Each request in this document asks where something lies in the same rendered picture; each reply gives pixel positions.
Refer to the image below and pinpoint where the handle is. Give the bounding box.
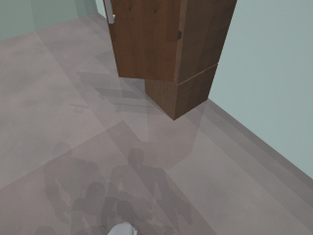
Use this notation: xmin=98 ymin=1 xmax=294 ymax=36
xmin=104 ymin=0 xmax=115 ymax=24

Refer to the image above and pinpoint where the cupboard door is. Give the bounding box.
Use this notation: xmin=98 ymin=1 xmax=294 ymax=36
xmin=103 ymin=0 xmax=181 ymax=81

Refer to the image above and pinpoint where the robot left thigh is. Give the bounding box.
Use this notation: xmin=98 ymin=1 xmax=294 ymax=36
xmin=108 ymin=223 xmax=138 ymax=235

